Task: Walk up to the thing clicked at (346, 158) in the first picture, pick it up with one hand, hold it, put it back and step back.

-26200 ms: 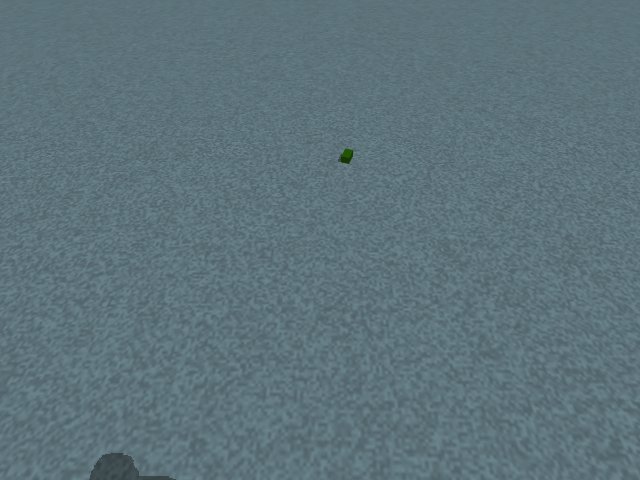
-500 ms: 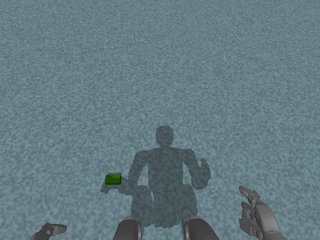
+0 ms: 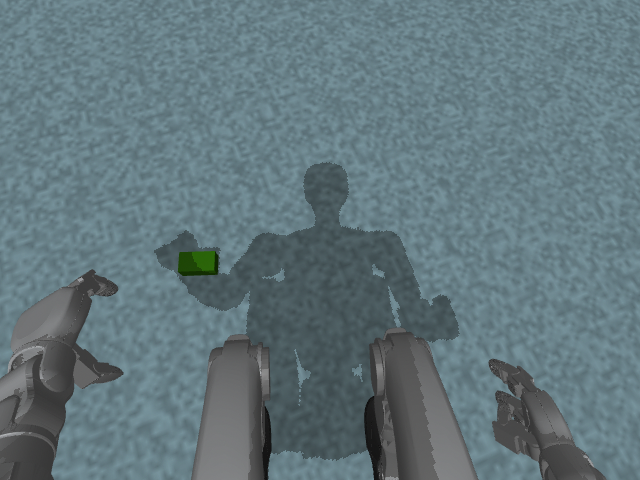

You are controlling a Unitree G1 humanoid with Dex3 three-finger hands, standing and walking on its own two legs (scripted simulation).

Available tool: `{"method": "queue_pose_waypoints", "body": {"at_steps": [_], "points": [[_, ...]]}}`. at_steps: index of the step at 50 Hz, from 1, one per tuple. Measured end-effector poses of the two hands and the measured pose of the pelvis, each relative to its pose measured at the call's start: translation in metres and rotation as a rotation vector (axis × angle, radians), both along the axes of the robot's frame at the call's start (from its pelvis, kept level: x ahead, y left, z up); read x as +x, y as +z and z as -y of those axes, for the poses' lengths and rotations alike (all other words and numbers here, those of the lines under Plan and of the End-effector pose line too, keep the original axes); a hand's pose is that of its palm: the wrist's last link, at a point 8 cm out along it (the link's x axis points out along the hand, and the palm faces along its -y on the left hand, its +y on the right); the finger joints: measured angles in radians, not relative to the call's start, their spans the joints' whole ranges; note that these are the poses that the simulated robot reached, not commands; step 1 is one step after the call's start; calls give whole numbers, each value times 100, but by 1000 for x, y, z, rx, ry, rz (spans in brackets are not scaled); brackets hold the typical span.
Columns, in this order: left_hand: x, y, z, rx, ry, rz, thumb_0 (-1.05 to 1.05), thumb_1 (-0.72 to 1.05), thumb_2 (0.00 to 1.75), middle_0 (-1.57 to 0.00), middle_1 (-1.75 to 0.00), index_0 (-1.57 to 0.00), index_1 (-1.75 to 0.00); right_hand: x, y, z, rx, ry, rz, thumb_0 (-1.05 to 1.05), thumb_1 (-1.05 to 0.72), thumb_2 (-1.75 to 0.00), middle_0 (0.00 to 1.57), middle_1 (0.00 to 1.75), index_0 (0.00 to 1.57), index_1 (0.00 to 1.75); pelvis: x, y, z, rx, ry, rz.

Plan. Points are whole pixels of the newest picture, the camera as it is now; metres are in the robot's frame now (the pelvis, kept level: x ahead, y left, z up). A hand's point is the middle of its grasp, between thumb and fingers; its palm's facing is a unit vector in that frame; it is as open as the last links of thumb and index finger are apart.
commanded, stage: rise first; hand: left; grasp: from above
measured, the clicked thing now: (198, 263) +0.51 +0.26 -0.46
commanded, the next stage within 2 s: approach in 1.24 s
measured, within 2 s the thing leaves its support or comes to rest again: neither
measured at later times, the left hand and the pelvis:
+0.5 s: hand (124, 297) +0.39 +0.33 -0.25, palm faces -0.44 -0.13 -0.89, open 11.7 cm; pelvis -0.03 +0.01 -0.11, yaw -4 degrees
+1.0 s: hand (140, 279) +0.43 +0.32 -0.30, palm faces -0.44 -0.03 -0.90, open 11.6 cm; pelvis -0.02 +0.02 -0.14, yaw -6 degrees
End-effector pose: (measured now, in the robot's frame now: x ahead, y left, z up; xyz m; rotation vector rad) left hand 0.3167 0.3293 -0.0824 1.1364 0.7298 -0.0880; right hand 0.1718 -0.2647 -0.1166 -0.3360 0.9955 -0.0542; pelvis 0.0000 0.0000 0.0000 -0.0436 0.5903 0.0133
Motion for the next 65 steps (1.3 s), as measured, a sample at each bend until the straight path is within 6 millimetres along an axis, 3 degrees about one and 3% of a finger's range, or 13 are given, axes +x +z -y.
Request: {"method": "queue_pose_waypoints", "body": {"at_steps": [4,8,14,20,41,65], "points": [[18,-27,-2,44,-68,-2,0,-25,74,-43,-73,-41,-75,-31,-36,3,-1,-14,-93,1,-95,-91,20,30,20,30,-10,-29,1,-6,-7,-3],[32,-49,-2,72,-150,0,0,-23,73,-44,-71,-43,-73,-63,-60,5,-12,-38,-173,1,-95,-91,20,30,20,30,-18,-54,1,-17,-14,5],[51,-76,0,103,-260,41,0,-18,72,-44,-68,-44,-69,-101,-78,7,-44,-74,-262,1,-93,-90,20,30,21,30,-24,-81,-4,-41,-21,20],[68,-97,0,155,-328,79,0,-14,71,-45,-62,-43,-64,-123,-86,5,-72,-98,-328,1,-90,-90,20,30,21,30,-26,-98,-10,-62,-22,26],[111,-150,2,245,-456,86,0,-9,67,-47,-56,-46,-57,-130,-106,-10,-106,-81,-413,0,-90,-90,20,30,21,30,-20,-131,-21,-100,-26,13],[135,-175,13,252,-413,87,0,-16,71,-41,-65,-41,-66,-145,-124,1,-103,-63,-484,0,-91,-90,20,30,21,30,-13,-150,-11,-91,-48,13]]}}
